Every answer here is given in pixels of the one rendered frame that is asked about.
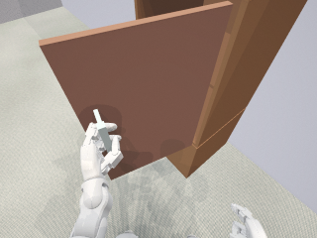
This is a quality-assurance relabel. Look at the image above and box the left robot hand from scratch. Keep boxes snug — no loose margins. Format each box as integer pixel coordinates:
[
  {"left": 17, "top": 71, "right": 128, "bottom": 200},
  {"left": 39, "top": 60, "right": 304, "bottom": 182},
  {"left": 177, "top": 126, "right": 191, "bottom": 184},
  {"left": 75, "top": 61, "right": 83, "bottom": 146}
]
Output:
[{"left": 80, "top": 122, "right": 124, "bottom": 181}]

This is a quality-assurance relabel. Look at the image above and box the right robot hand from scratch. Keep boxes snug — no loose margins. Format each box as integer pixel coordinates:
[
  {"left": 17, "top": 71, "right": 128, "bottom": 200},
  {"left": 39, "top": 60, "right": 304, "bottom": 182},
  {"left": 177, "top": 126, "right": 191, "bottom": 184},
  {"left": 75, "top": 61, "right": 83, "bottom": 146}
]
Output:
[{"left": 229, "top": 203, "right": 267, "bottom": 238}]

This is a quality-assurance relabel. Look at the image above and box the left robot forearm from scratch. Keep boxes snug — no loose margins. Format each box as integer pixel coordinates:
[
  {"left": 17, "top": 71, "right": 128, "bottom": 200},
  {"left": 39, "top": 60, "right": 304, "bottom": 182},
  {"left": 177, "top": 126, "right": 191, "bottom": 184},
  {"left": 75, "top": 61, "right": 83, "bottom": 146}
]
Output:
[{"left": 69, "top": 178, "right": 113, "bottom": 238}]

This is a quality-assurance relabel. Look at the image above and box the cupboard door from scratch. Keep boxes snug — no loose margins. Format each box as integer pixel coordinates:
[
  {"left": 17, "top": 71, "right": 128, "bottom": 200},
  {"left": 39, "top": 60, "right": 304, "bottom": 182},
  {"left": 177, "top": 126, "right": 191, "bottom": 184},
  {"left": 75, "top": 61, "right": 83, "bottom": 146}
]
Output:
[{"left": 39, "top": 1, "right": 234, "bottom": 180}]

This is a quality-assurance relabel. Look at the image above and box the handle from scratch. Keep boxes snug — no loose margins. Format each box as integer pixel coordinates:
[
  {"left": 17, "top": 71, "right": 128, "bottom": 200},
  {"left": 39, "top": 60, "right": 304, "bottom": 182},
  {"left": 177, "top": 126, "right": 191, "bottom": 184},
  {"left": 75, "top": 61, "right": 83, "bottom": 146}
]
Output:
[{"left": 93, "top": 109, "right": 112, "bottom": 153}]

